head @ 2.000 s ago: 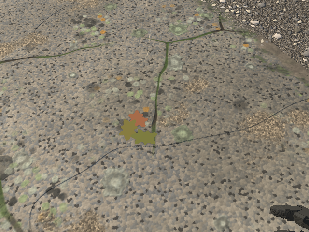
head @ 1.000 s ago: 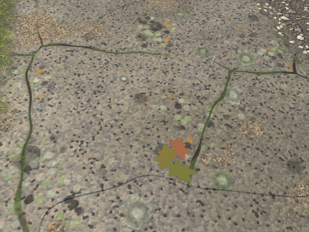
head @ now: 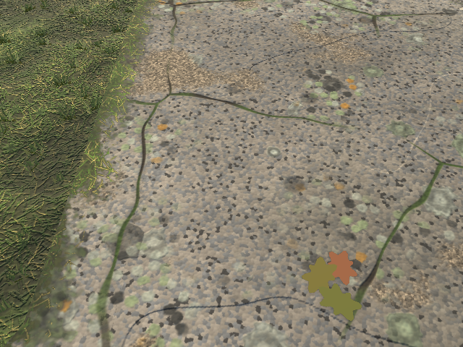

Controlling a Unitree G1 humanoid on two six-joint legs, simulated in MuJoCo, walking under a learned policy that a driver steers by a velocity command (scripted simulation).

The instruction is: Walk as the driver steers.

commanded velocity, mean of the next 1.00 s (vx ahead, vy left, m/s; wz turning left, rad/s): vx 0.30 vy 0.00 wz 0.01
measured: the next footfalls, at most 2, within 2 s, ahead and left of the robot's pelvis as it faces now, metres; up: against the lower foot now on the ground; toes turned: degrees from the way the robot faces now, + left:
left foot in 0.86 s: +0.43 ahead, +0.09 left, +0.00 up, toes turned +1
right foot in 1.40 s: +0.74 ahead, -0.15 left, +0.00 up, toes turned -3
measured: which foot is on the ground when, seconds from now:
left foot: down 0.00-0.40, up 0.42-0.84, down 0.86-1.00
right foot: down 0.00-0.86, up 0.88-1.00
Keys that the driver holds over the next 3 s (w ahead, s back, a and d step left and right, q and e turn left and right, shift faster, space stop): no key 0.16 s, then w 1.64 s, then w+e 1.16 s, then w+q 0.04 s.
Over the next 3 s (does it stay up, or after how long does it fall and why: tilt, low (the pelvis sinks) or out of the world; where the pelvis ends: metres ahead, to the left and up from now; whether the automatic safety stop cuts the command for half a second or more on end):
stays up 1.43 -0.18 -0.01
